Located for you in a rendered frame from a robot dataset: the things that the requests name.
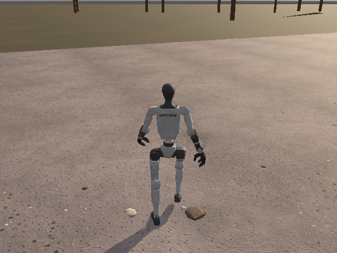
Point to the robot right upper arm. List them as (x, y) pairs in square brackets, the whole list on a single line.
[(188, 120)]

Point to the robot right forearm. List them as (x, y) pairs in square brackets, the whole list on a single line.
[(196, 142)]

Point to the right robot shin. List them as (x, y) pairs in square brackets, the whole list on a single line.
[(178, 179)]

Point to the right robot hand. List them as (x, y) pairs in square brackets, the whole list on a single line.
[(202, 159)]

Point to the robot left forearm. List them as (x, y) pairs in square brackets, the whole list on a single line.
[(141, 134)]

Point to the left robot hand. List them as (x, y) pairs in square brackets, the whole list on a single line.
[(140, 141)]

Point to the humanoid robot head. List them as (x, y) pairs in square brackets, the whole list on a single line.
[(168, 91)]

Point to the robot left upper arm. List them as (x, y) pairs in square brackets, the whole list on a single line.
[(148, 119)]

